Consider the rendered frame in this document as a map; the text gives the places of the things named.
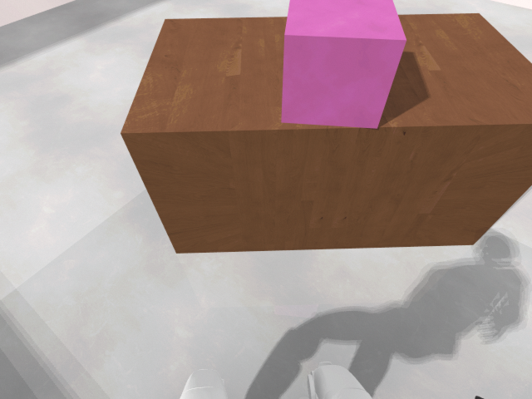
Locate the robot thigh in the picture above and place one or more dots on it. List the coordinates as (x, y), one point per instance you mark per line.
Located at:
(204, 384)
(334, 382)

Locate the pedestal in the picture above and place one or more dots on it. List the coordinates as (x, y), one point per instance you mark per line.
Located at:
(451, 154)

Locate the left robot thigh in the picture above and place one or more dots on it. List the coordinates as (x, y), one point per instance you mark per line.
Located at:
(204, 384)

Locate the carton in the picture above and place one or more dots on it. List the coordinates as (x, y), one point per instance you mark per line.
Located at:
(339, 61)

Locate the right robot thigh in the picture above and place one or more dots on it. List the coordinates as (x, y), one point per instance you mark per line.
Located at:
(334, 382)

